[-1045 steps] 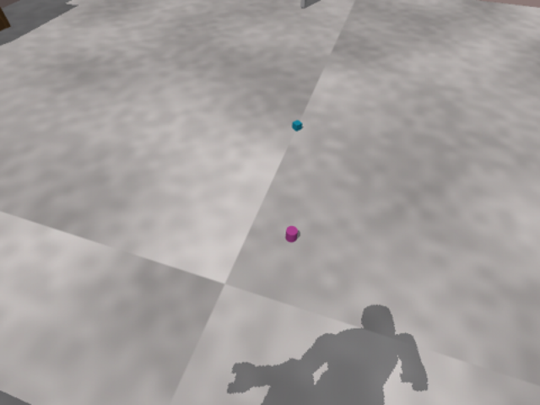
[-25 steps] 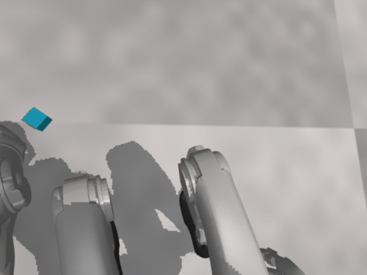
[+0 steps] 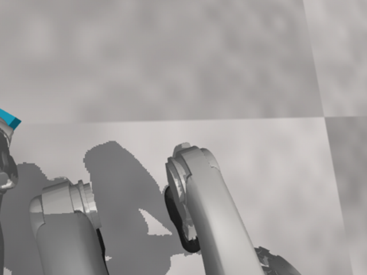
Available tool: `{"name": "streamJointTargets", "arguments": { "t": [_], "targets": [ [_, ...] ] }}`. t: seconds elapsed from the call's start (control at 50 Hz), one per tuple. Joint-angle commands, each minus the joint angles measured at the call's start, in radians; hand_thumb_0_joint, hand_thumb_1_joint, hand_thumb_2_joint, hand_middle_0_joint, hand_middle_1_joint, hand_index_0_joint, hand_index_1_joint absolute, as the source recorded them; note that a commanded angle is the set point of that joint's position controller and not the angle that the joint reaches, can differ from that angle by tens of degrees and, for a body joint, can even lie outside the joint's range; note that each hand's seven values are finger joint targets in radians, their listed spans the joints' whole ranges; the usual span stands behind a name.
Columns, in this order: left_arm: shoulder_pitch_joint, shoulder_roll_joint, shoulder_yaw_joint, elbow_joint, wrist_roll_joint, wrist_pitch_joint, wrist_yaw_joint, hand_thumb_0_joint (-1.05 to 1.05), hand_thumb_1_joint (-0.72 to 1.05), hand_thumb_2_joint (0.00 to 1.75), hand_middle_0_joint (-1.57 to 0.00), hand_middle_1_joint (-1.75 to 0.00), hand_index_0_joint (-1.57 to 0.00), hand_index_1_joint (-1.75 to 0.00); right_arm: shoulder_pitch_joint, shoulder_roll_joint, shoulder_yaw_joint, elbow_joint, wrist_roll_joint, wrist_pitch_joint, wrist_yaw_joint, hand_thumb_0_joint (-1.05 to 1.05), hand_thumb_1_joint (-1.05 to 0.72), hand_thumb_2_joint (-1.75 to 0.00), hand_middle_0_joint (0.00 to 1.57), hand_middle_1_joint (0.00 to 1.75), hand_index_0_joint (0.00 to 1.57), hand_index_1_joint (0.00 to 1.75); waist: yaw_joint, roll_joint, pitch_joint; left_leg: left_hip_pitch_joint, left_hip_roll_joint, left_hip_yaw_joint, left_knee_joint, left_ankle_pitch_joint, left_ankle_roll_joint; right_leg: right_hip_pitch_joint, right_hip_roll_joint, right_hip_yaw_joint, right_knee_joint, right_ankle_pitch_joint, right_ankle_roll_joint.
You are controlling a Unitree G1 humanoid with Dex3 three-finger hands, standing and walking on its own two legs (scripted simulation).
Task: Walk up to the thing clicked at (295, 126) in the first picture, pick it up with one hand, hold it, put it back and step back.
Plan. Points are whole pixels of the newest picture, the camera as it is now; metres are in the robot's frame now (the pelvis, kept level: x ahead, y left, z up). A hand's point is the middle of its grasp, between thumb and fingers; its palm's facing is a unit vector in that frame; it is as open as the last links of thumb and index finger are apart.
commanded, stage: approach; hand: left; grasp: from above
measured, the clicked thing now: (4, 121) +0.48 +0.29 -0.30
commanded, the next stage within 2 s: rest palm in 0.34 s
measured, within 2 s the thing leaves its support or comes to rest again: neither
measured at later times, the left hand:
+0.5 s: hand out of the picture +0.45 +0.28 -0.20, palm faces -0.36 -0.31 -0.88, open 14.1 cm
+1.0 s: hand (7, 119) +0.47 +0.26 -0.24, palm faces -0.31 -0.32 -0.90, open 14.2 cm
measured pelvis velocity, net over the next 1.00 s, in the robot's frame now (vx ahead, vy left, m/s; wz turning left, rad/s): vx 0.00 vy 0.00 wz -0.07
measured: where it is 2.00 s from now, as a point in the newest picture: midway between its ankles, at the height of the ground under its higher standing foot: (144, 249)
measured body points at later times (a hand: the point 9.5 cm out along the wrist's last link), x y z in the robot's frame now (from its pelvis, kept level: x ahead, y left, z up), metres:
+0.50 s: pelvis +0.00 +0.00 +0.01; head +0.27 +0.05 +0.36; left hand +0.47 +0.29 -0.15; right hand -0.04 -0.25 -0.07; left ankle +0.07 +0.13 -0.29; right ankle +0.11 -0.13 -0.29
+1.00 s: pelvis +0.00 +0.00 +0.01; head +0.30 +0.08 +0.33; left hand +0.49 +0.28 -0.19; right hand -0.02 -0.25 -0.04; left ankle +0.07 +0.13 -0.29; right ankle +0.11 -0.13 -0.28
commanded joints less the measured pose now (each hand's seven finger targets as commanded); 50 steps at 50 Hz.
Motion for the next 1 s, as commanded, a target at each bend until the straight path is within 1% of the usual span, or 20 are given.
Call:
{"name": "streamJointTargets", "arguments": {
  "t": [0.0,0.08,0.12,0.2,0.22,0.26,0.3,0.32,0.34,0.4,0.44,0.46,0.5,0.64,0.76,0.78,0.82,0.84,0.9,0.98],
  "targets": [
    [-0.461,0.186,-0.01,-0.088,0.036,0.026,0.086,0.0,-0.47,0.89,-0.23,-0.92,-0.21,-0.93,0.294,-0.305,-0.043,0.032,-0.004,-0.006,0.001,0.0,-0.9,-0.9,0.2,0.3,0.2,0.3,-0.107,0.404,-0.659,0.527,0.038,0.104,-0.256,0.194,0.051,0.361,0.012,-0.148,-0.234,0.228,-0.094],
    [-0.436,0.242,0.015,-0.073,0.046,0.08,0.103,0.0,-0.54,0.94,-0.16,-0.97,-0.15,-0.98,0.277,-0.315,-0.024,-0.002,-0.002,0.014,0.014,0.0,-0.91,-0.9,0.2,0.3,0.2,0.3,-0.097,0.437,-0.687,0.525,0.04,0.107,-0.251,0.248,0.053,0.403,0.014,-0.146,-0.231,0.282,-0.091],
    [-0.382,0.26,0.026,-0.065,0.038,0.101,0.101,0.0,-0.55,0.94,-0.16,-0.97,-0.14,-0.99,0.264,-0.314,-0.019,-0.023,0.004,0.03,0.02,0.0,-0.91,-0.9,0.2,0.3,0.2,0.3,-0.073,0.442,-0.694,0.502,0.041,0.113,-0.263,0.266,0.056,0.443,0.018,-0.143,-0.235,0.297,-0.091],
    [-0.297,0.259,0.013,-0.091,0.017,0.128,0.056,0.0,-0.57,0.96,-0.12,-1.02,-0.11,-1.02,0.255,-0.299,-0.009,-0.062,0.014,0.058,0.029,0.0,-0.9,-0.9,0.2,0.3,0.2,0.3,-0.069,0.37,-0.679,0.429,0.042,0.115,-0.248,0.285,0.075,0.502,0.028,-0.129,-0.244,0.333,-0.077],
    [-0.268,0.293,0.034,-0.097,0.009,0.127,0.053,0.0,-0.57,0.96,-0.11,-1.02,-0.1,-1.02,0.277,-0.3,-0.013,-0.045,0.019,0.065,0.03,0.0,-0.9,-0.9,0.2,0.3,0.2,0.3,-0.053,0.351,-0.681,0.409,0.044,0.116,-0.249,0.274,0.079,0.528,0.03,-0.126,-0.252,0.327,-0.074],
    [-0.231,0.261,0.015,-0.093,-0.002,0.129,0.035,0.0,-0.57,0.96,-0.1,-1.02,-0.1,-1.02,0.256,-0.291,-0.007,-0.07,0.022,0.067,0.031,0.0,-0.9,-0.9,0.2,0.3,0.2,0.3,-0.061,0.322,-0.646,0.385,0.041,0.11,-0.246,0.255,0.083,0.498,0.029,-0.127,-0.249,0.305,-0.074],
    [-0.217,0.271,0.029,-0.104,-0.013,0.117,0.029,0.0,-0.57,0.96,-0.1,-1.02,-0.1,-1.02,0.289,-0.296,-0.012,-0.04,0.023,0.07,0.027,0.0,-0.9,-0.89,0.2,0.3,0.2,0.3,-0.067,0.321,-0.625,0.389,0.044,0.102,-0.257,0.223,0.081,0.485,0.033,-0.135,-0.252,0.266,-0.079],
    [-0.234,0.242,0.007,-0.107,-0.021,0.108,0.023,0.0,-0.57,0.96,-0.1,-1.02,-0.1,-1.02,0.268,-0.292,-0.002,-0.068,0.023,0.062,0.026,0.0,-0.9,-0.9,0.2,0.3,0.2,0.3,-0.079,0.311,-0.608,0.378,0.042,0.103,-0.25,0.215,0.084,0.473,0.032,-0.132,-0.253,0.262,-0.078],
    [-0.223,0.286,0.035,-0.104,-0.026,0.099,0.028,0.0,-0.56,0.96,-0.1,-1.02,-0.1,-1.02,0.298,-0.301,-0.008,-0.032,0.019,0.062,0.023,0.0,-0.9,-0.89,0.2,0.3,0.2,0.3,-0.079,0.288,-0.594,0.36,0.041,0.102,-0.248,0.192,0.087,0.481,0.034,-0.131,-0.262,0.242,-0.074],
    [-0.256,0.258,0.024,-0.103,-0.039,0.059,0.042,0.0,-0.56,0.96,-0.11,-1.02,-0.1,-1.02,0.308,-0.304,-0.009,-0.022,0.012,0.038,0.018,0.0,-0.89,-0.89,0.2,0.3,0.2,0.3,-0.108,0.311,-0.561,0.394,0.043,0.087,-0.256,0.132,0.078,0.432,0.032,-0.146,-0.262,0.172,-0.084],
    [-0.309,0.216,-0.016,-0.119,-0.042,0.026,0.047,0.0,-0.55,0.95,-0.11,-1.0,-0.11,-1.0,0.295,-0.3,-0.002,-0.025,0.0,0.017,0.017,0.0,-0.89,-0.9,0.2,0.3,0.2,0.3,-0.134,0.321,-0.546,0.415,0.042,0.087,-0.252,0.094,0.074,0.409,0.032,-0.147,-0.269,0.134,-0.087],
    [-0.329,0.242,0.0,-0.138,-0.039,0.01,0.058,0.0,-0.55,0.95,-0.11,-1.01,-0.11,-1.0,0.312,-0.311,-0.007,-0.011,0.004,0.008,0.015,0.0,-0.89,-0.89,0.2,0.3,0.2,0.3,-0.134,0.343,-0.565,0.446,0.044,0.081,-0.253,0.097,0.07,0.404,0.029,-0.155,-0.27,0.139,-0.088],
    [-0.358,0.202,-0.035,-0.14,-0.051,-0.011,0.065,0.0,-0.57,0.97,-0.1,-1.0,-0.09,-1.01,0.29,-0.303,0.001,-0.004,-0.006,-0.01,0.014,0.0,-0.9,-0.9,0.2,0.3,0.2,0.3,-0.141,0.367,-0.568,0.471,0.044,0.085,-0.252,0.082,0.063,0.41,0.028,-0.156,-0.271,0.129,-0.09],
    [-0.331,0.242,-0.02,-0.038,-0.02,-0.022,0.134,0.0,-0.61,1.01,-0.1,-0.97,-0.08,-0.99,0.292,-0.328,0.032,0.008,-0.034,-0.033,0.034,0.0,-0.9,-0.9,0.2,0.3,0.2,0.3,-0.155,0.384,-0.588,0.502,0.049,0.084,-0.222,0.207,0.052,0.487,0.022,-0.172,-0.25,0.27,-0.084],
    [-0.29,0.314,0.026,0.001,0.001,0.001,0.185,0.0,-0.59,0.99,-0.11,-0.97,-0.09,-0.99,0.269,-0.352,0.048,-0.02,-0.035,-0.035,0.065,0.0,-0.9,-0.9,0.2,0.3,0.2,0.3,-0.145,0.431,-0.57,0.552,0.058,0.071,-0.229,0.284,0.046,0.499,0.026,-0.184,-0.24,0.336,-0.091],
    [-0.284,0.294,0.004,0.021,-0.004,0.008,0.182,0.0,-0.59,0.99,-0.1,-0.99,-0.09,-1.0,0.251,-0.351,0.056,-0.027,-0.042,-0.037,0.07,0.0,-0.91,-0.91,0.2,0.3,0.2,0.3,-0.156,0.427,-0.527,0.529,0.056,0.072,-0.225,0.264,0.048,0.486,0.024,-0.187,-0.234,0.325,-0.089],
    [-0.286,0.337,0.043,-0.006,-0.009,0.011,0.186,0.0,-0.58,0.98,-0.1,-0.99,-0.09,-1.0,0.271,-0.359,0.056,-0.038,-0.036,-0.035,0.08,0.0,-0.9,-0.9,0.2,0.3,0.2,0.3,-0.151,0.419,-0.548,0.527,0.06,0.067,-0.216,0.286,0.052,0.503,0.026,-0.188,-0.235,0.342,-0.086],
    [-0.267,0.302,0.011,0.012,-0.022,0.017,0.18,0.0,-0.58,0.98,-0.11,-0.98,-0.09,-1.0,0.247,-0.356,0.069,-0.062,-0.04,-0.034,0.083,0.0,-0.9,-0.9,0.2,0.3,0.2,0.3,-0.164,0.393,-0.536,0.507,0.06,0.068,-0.207,0.282,0.057,0.515,0.03,-0.184,-0.235,0.349,-0.082],
    [-0.251,0.352,0.029,0.012,-0.029,0.019,0.177,0.0,-0.57,0.96,-0.11,-0.99,-0.09,-1.0,0.251,-0.37,0.067,-0.057,-0.028,-0.031,0.082,0.0,-0.9,-0.9,0.2,0.3,0.2,0.3,-0.155,0.403,-0.524,0.492,0.062,0.062,-0.222,0.271,0.056,0.515,0.032,-0.187,-0.24,0.337,-0.081],
    [-0.273,0.354,0.017,-0.029,-0.035,0.009,0.159,0.0,-0.57,0.97,-0.11,-0.98,-0.09,-0.99,0.257,-0.365,0.081,-0.077,-0.028,-0.031,0.079,0.0,-0.9,-0.9,0.2,0.3,0.2,0.3,-0.173,0.406,-0.532,0.499,0.063,0.055,-0.217,0.258,0.056,0.511,0.032,-0.192,-0.237,0.321,-0.082]
  ]
}}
